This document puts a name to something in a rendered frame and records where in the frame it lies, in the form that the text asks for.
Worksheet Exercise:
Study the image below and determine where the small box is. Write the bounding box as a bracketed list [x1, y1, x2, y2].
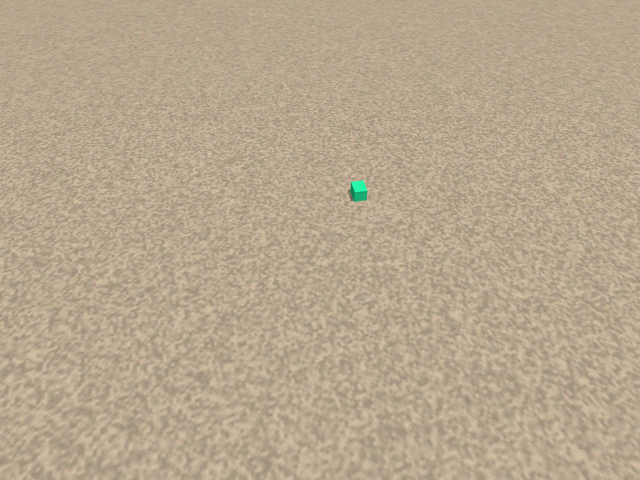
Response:
[350, 181, 367, 202]

